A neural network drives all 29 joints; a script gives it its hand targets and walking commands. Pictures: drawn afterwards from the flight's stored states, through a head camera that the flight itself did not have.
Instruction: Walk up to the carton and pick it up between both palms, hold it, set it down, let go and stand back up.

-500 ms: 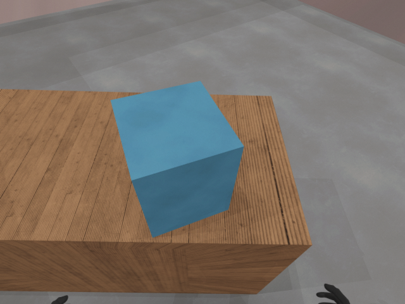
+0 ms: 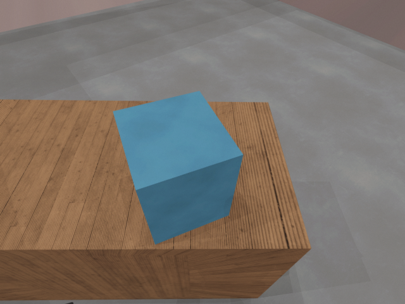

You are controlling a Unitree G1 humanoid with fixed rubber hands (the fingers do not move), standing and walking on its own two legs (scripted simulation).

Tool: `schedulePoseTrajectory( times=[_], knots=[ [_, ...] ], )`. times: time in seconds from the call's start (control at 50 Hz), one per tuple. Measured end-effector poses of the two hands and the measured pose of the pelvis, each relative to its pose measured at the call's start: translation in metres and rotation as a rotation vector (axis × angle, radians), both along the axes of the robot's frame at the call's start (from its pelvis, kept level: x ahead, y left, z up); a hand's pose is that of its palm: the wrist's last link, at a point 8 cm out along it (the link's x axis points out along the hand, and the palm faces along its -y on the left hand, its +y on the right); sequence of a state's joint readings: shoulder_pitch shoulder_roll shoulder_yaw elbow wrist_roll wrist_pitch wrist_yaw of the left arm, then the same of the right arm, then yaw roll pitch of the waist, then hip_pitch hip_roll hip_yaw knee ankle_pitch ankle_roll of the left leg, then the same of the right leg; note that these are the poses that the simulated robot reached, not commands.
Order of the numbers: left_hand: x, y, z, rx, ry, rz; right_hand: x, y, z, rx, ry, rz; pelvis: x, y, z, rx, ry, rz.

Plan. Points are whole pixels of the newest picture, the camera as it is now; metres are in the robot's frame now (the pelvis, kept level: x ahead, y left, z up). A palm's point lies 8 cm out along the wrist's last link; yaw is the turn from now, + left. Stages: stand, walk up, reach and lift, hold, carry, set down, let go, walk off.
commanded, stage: walk up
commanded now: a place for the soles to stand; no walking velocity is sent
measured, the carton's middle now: (176, 168) +0.41 +0.06 +0.01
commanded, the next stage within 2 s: none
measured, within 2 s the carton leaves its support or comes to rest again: neither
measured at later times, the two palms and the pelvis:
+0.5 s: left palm out of the picture +0.08 +0.38 -0.14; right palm out of the picture +0.04 -0.25 -0.13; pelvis -0.03 +0.06 -0.03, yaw +2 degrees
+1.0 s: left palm out of the picture +0.05 +0.36 -0.12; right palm out of the picture +0.04 -0.23 -0.11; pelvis -0.03 +0.07 +0.00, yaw -1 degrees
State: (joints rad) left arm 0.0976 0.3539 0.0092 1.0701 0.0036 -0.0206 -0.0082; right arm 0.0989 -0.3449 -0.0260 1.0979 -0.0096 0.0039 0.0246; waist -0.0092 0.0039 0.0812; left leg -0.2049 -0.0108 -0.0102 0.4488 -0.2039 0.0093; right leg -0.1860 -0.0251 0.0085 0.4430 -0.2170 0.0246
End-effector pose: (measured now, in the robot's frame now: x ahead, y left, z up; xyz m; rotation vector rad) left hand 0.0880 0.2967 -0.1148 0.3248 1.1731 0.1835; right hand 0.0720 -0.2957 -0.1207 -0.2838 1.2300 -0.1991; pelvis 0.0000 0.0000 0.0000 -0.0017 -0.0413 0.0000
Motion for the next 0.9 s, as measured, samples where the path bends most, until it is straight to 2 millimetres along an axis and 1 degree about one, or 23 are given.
schedulePoseTrajectory(
  times=[0.14,0.2,0.26,0.32,0.36,0.4,0.46,0.52,0.62,0.7,0.74,0.78,0.9],
  knots=[
    [0.015,0.004,0.002,0.015,-0.035,0.0,0.02,0.001,0.002,-0.002,-0.04,0.005,0.002,0.002,-0.002,0.003,0.005,-0.002],
    [0.016,0.013,0.003,0.04,-0.052,0.0,0.025,-0.002,0.0,-0.01,-0.058,0.01,-0.002,0.005,-0.006,-0.001,0.008,0.004],
    [0.011,0.026,0.001,0.068,-0.06,-0.008,0.027,-0.003,-0.003,-0.031,-0.07,0.02,-0.008,0.014,-0.014,-0.005,0.005,0.006],
    [0.005,0.046,-0.003,0.095,-0.065,-0.015,0.021,0.003,-0.004,-0.052,-0.066,0.034,-0.014,0.027,-0.021,0.004,0.012,0.008],
    [0.002,0.061,-0.009,0.105,-0.068,-0.017,0.014,0.01,-0.004,-0.065,-0.06,0.04,-0.018,0.037,-0.026,0.006,0.02,0.018],
    [0.001,0.076,-0.018,0.107,-0.071,-0.012,0.003,0.018,-0.008,-0.087,-0.054,0.046,-0.021,0.048,-0.034,0.003,0.026,0.032],
    [-0.003,0.086,-0.023,0.096,-0.064,0.005,-0.018,0.033,-0.008,-0.094,-0.021,0.034,-0.026,0.058,-0.033,0.008,0.009,0.028],
    [-0.009,0.088,-0.021,0.077,-0.051,0.002,-0.034,0.047,-0.007,-0.082,-0.003,0.011,-0.028,0.065,-0.027,-0.001,0.008,0.032],
    [-0.023,0.088,-0.017,0.066,-0.02,-0.019,-0.043,0.063,-0.009,-0.061,-0.026,-0.007,-0.034,0.072,-0.023,0.002,0.008,0.013],
    [-0.035,0.087,-0.014,0.071,-0.012,-0.025,-0.044,0.067,-0.015,-0.04,-0.051,-0.005,-0.04,0.073,-0.024,-0.006,-0.004,-0.008],
    [-0.042,0.084,-0.01,0.066,-0.011,-0.025,-0.043,0.071,-0.014,-0.027,-0.058,-0.002,-0.042,0.073,-0.02,-0.03,-0.018,-0.003],
    [-0.047,0.082,-0.007,0.053,-0.014,-0.021,-0.042,0.075,-0.01,-0.018,-0.067,0.002,-0.042,0.072,-0.016,-0.014,-0.017,-0.008],
    [-0.044,0.072,-0.005,-0.004,-0.036,-0.015,-0.039,0.076,0.001,-0.017,-0.094,0.019,-0.039,0.074,-0.009,-0.003,-0.018,-0.014]
  ],
)
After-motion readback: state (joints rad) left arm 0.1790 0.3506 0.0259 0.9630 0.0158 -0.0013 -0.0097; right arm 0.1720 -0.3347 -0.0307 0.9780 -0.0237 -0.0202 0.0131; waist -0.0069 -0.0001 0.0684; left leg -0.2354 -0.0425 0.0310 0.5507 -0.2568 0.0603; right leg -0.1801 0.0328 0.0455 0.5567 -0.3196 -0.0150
